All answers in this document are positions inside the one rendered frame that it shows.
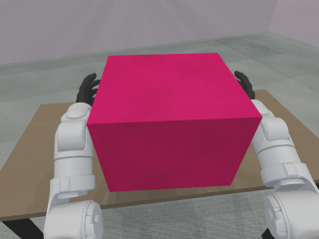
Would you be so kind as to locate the left robot hand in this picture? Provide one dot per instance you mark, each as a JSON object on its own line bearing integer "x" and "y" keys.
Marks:
{"x": 86, "y": 91}

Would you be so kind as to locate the right robot hand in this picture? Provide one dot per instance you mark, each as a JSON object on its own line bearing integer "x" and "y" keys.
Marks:
{"x": 245, "y": 84}

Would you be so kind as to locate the robot left upper arm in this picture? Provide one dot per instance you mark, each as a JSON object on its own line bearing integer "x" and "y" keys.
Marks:
{"x": 75, "y": 220}

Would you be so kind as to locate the robot right upper arm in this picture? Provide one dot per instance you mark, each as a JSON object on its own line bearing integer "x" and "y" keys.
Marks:
{"x": 293, "y": 214}

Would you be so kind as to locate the table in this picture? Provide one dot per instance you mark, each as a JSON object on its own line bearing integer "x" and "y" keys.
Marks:
{"x": 26, "y": 175}

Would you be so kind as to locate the carton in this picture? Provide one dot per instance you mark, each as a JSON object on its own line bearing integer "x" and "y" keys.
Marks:
{"x": 167, "y": 121}

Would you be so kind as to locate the left robot forearm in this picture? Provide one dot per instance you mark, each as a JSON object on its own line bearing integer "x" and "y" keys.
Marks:
{"x": 73, "y": 152}

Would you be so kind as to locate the right robot forearm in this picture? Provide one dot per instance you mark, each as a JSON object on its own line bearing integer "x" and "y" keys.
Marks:
{"x": 281, "y": 167}

